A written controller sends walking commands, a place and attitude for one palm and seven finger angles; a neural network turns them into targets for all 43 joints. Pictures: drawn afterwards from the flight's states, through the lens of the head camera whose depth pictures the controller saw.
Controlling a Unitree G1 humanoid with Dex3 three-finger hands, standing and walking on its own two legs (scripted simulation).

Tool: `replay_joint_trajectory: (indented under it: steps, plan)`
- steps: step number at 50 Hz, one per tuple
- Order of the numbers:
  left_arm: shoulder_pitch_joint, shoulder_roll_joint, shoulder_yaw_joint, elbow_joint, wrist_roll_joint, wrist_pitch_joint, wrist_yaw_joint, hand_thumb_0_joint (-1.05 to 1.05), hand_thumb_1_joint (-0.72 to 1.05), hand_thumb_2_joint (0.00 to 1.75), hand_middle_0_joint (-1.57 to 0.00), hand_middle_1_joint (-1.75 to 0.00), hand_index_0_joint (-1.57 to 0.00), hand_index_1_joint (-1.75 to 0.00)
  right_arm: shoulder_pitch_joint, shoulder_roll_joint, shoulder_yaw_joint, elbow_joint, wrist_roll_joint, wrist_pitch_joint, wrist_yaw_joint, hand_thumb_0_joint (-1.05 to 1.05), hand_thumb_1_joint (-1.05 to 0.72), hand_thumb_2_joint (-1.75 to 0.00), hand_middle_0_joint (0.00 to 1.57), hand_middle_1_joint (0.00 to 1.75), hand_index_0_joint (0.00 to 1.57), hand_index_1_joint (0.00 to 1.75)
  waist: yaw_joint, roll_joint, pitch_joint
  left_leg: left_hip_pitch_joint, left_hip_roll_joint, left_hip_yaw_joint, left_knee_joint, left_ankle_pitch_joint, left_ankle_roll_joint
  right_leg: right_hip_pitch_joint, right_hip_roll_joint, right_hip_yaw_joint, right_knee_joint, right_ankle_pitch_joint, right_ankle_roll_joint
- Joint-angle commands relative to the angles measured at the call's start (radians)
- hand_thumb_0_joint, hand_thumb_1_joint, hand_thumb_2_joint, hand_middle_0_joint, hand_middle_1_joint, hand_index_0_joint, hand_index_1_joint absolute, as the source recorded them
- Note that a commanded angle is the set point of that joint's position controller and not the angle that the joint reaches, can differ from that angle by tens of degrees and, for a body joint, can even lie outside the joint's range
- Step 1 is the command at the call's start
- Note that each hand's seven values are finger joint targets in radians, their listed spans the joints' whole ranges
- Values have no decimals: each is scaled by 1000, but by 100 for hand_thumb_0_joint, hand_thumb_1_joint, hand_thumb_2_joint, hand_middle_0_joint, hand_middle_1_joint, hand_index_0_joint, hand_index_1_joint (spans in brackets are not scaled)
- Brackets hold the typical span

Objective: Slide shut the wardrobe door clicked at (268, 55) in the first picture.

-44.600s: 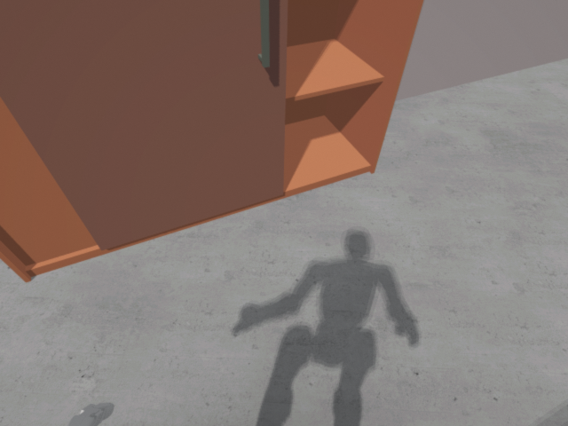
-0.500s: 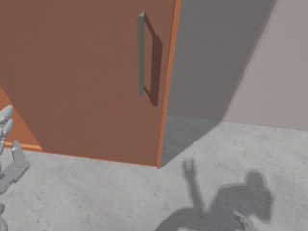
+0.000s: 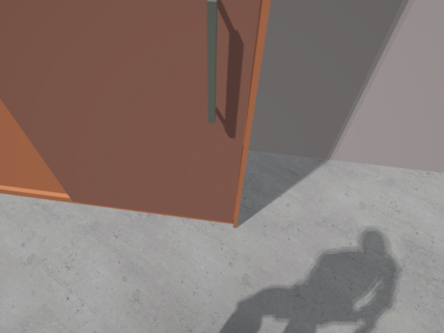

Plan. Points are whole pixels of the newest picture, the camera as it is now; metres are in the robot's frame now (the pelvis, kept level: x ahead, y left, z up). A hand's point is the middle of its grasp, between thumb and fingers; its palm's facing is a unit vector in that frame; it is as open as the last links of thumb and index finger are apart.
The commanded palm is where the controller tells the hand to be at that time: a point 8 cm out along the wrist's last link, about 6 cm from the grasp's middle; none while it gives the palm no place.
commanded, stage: let the arm hang, fingers relaxed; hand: left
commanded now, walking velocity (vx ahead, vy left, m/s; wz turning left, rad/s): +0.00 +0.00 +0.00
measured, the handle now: (213, 67) +0.70 +0.06 +0.12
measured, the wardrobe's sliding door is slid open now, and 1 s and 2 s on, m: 0.00 0.00 0.00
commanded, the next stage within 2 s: look to check the result in 0.62 s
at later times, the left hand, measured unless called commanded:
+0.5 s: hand out of the picture +0.02 +0.18 -0.17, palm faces +0.00 -0.98 -0.19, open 7.3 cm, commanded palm none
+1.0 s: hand out of the picture +0.05 +0.18 -0.16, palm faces -0.01 -0.97 -0.23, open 7.3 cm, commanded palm none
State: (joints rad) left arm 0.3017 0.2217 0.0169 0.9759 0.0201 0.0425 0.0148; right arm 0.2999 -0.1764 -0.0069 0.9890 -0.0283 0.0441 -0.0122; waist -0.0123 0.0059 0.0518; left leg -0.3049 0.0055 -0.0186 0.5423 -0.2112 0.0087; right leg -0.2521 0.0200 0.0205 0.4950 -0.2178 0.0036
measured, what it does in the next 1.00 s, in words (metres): stands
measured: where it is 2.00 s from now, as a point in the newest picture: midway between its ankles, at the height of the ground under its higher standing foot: outside the picture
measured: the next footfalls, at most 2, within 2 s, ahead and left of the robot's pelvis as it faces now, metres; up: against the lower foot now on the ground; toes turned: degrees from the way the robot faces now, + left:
none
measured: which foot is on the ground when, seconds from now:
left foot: down 0.00-1.00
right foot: down 0.00-1.00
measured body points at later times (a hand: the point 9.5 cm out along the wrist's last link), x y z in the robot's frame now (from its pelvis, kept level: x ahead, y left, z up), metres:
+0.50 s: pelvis +0.01 +0.01 +0.01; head +0.02 +0.01 +0.46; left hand +0.03 +0.23 -0.15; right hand +0.01 -0.21 -0.16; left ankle +0.05 +0.11 -0.73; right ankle +0.03 -0.13 -0.73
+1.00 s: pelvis +0.03 -0.01 +0.01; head +0.04 -0.01 +0.46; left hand +0.06 +0.23 -0.15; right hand +0.04 -0.25 -0.15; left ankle +0.05 +0.11 -0.73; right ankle +0.03 -0.13 -0.73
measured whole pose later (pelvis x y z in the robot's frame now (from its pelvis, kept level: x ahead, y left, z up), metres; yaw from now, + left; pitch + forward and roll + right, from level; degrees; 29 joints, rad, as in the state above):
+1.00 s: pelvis +0.03 -0.01 +0.01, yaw -1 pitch -1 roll +0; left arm 0.20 0.19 0.02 1.15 0.02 0.00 0.02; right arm 0.22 -0.19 -0.02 1.13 -0.02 0.01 -0.03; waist -0.01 0.01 0.06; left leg -0.20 0.00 0.00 0.41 -0.19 0.00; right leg -0.17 0.01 0.04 0.41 -0.21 0.00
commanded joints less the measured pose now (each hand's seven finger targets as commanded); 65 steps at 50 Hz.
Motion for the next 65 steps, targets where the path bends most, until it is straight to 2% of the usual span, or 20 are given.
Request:
replay_joint_trajectory:
  steps: [1, 6, 14, 20, 25, 29, 33, 34, 37, 38, 41, 48, 55, 58, 65]
  plan:
    - [-15, 91, 24, -8, -4, -32, 4, 0, 90, 90, -20, -30, -20, -30, 6, -119, -27, -30, -1, -34, -13, 0, -90, -90, 20, 30, 20, 30, 9, 19, -3, -11, 90, -118, -218, -183, 37, -6, -69, 70, -149, -141, -45]
    - [0, 83, 21, 55, -4, -36, 8, 0, 90, 90, -20, -30, -20, -30, 30, -112, -30, 21, 2, -38, -17, 0, -90, -90, 20, 30, 20, 30, 11, 11, -20, 15, 96, -118, -240, -174, 38, 5, -74, 56, -146, -112, -41]
    - [3, 63, 17, 113, -2, -40, 13, 0, 90, 90, -20, -30, -20, -30, 35, -95, -29, 70, 3, -42, -19, 0, -90, -90, 20, 30, 20, 30, 10, 33, 22, 24, 91, -110, -255, -153, 34, -14, -81, 59, -146, -82, -37]
    - [2, 51, 15, 129, 0, -45, 17, 0, 90, 90, -20, -30, -20, -30, 27, -85, -31, 80, 6, -42, -20, 0, -90, -90, 20, 30, 20, 30, 6, 13, 40, 40, 84, -94, -240, -113, 30, -31, -85, 65, -155, -70, -35]
    - [0, 46, 17, 135, 0, -52, 18, 0, 90, 90, -20, -30, -20, -30, 16, -82, -30, 85, 8, -46, -21, 0, -90, -90, 20, 30, 20, 30, 3, 6, 9, 77, 80, -76, -216, -50, 26, -20, -91, 73, -160, -33, -34]
    - [-14, 42, 16, 141, -2, -51, 17, 0, 90, 90, -20, -30, -20, -30, 7, -78, -29, 92, 6, -44, -22, 0, -90, -90, 20, 30, 20, 30, 1, 1, 31, 77, 78, -73, -220, -53, 22, -32, -94, 75, -171, -54, -33]
    - [-25, 54, 20, 139, -3, -54, 16, 0, 90, 90, -20, -30, -20, -30, 2, -88, -30, 95, 6, -45, -23, 0, -90, -90, 20, 30, 20, 30, 0, 10, 18, 89, 76, -67, -210, -33, 21, -21, -96, 82, -180, -52, -35]
    - [-24, 59, 21, 139, -3, -55, 16, 0, 90, 90, -20, -30, -20, -30, -2, -89, -31, 96, 7, -46, -23, 0, -90, -90, 20, 30, 20, 30, 0, -7, 10, 97, 74, -64, -203, -21, 21, -17, -98, 83, -182, -47, -37]
    - [-37, 67, 23, 139, -4, -59, 16, 0, 90, 90, -20, -30, -20, -30, -4, -100, -32, 98, 7, -50, -24, 0, -90, -90, 20, 30, 20, 30, -1, -14, -20, 123, 80, -61, -192, 36, 21, 2, -101, 80, -176, -7, -39]
    - [-38, 67, 22, 138, -5, -58, 17, 0, 90, 90, -20, -30, -20, -30, -13, -104, -31, 99, 7, -50, -24, 0, -90, -90, 20, 30, 20, 30, 0, 1, -18, 128, 81, -61, -191, 41, 20, 1, -101, 80, -176, 1, -39]
    - [-48, 80, 25, 139, -5, -59, 17, 0, 90, 90, -20, -30, -20, -30, -21, -111, -32, 100, 9, -52, -25, 0, -90, -90, 20, 30, 20, 30, 0, -7, -26, 135, 86, -62, -188, 80, 21, 21, -102, 78, -172, 40, -40]
    - [-72, 97, 25, 139, -6, -58, 15, 0, 90, 90, -20, -30, -20, -30, -41, -128, -30, 106, 7, -48, -25, 0, -90, -90, 20, 30, 20, 30, 2, -6, 9, 130, 87, -55, -200, 61, 15, 19, -102, 82, -191, 18, -40]
    - [-96, 128, 30, 127, -6, -62, 13, 0, 90, 90, -20, -30, -20, -30, -66, -160, -33, 103, 8, -50, -22, 0, -90, -90, 20, 30, 20, 30, 2, -16, -14, 150, 89, -55, -199, 74, 15, 36, -102, 86, -200, 27, -44]
    - [-111, 136, 31, 124, -7, -62, 12, 0, 90, 90, -20, -30, -20, -30, -78, -167, -32, 105, 6, -53, -22, 0, -90, -90, 20, 30, 20, 30, 2, 9, -19, 154, 92, -55, -204, 96, 14, 48, -107, 86, -196, 62, -43]
    - [-128, 161, 34, 116, -7, -66, 9, 0, 90, 90, -20, -30, -20, -30, -106, -201, -35, 95, 9, -56, -23, 0, -90, -90, 20, 30, 20, 30, 4, -7, -49, 183, 99, -53, -199, 139, 14, 70, -108, 85, -191, 127, -44]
